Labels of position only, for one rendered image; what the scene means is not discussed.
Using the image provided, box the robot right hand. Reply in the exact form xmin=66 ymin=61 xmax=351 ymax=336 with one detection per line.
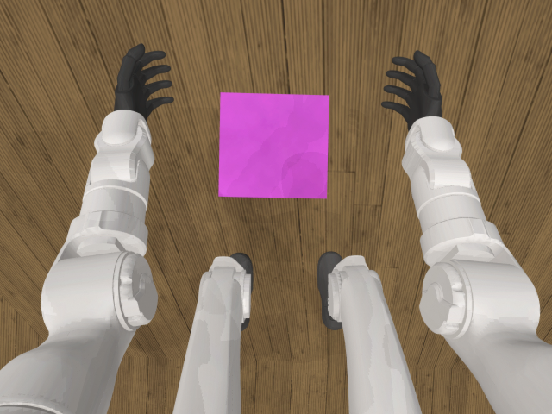
xmin=381 ymin=50 xmax=442 ymax=131

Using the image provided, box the robot left forearm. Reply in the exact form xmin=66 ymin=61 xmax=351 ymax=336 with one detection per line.
xmin=41 ymin=110 xmax=154 ymax=330

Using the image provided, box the robot right forearm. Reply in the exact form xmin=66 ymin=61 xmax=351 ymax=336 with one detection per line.
xmin=402 ymin=116 xmax=540 ymax=326

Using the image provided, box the robot right upper arm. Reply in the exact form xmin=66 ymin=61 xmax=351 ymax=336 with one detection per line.
xmin=419 ymin=259 xmax=552 ymax=414

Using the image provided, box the robot left hand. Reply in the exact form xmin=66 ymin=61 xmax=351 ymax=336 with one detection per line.
xmin=114 ymin=43 xmax=174 ymax=122

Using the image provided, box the left robot thigh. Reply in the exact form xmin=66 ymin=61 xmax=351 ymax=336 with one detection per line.
xmin=172 ymin=267 xmax=251 ymax=414

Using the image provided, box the carton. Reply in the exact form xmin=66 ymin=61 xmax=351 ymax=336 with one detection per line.
xmin=218 ymin=92 xmax=329 ymax=198

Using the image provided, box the robot left shin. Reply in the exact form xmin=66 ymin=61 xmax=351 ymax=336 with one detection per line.
xmin=198 ymin=256 xmax=246 ymax=321

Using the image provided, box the robot left upper arm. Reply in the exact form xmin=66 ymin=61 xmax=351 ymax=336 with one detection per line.
xmin=0 ymin=250 xmax=158 ymax=414

